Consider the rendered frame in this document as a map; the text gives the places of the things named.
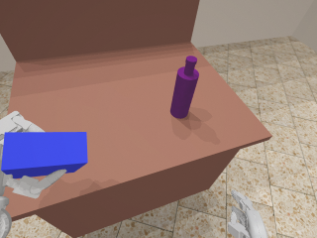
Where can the robot right hand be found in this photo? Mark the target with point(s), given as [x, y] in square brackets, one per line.
[250, 223]

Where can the robot left hand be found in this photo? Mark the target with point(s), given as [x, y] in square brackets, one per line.
[26, 186]

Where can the table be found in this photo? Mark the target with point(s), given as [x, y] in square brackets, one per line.
[109, 68]

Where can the robot left forearm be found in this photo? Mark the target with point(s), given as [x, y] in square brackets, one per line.
[5, 217]

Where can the sponge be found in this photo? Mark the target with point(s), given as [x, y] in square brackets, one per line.
[37, 154]

